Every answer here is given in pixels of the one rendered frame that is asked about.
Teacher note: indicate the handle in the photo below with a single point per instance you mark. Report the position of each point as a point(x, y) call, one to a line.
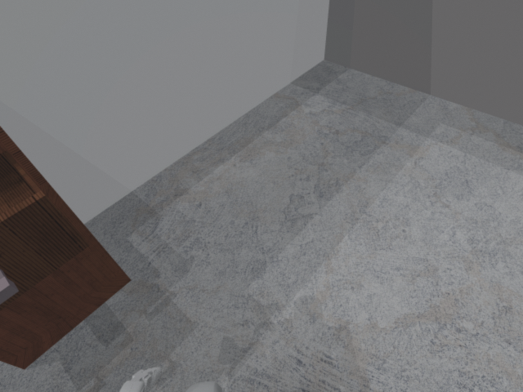
point(7, 287)

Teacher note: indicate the cabinet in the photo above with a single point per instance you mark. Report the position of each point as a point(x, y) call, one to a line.
point(35, 321)

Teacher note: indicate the robot left hand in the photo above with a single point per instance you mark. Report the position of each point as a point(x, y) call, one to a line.
point(142, 380)

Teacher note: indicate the drawer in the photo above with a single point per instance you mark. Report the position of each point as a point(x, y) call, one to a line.
point(36, 239)

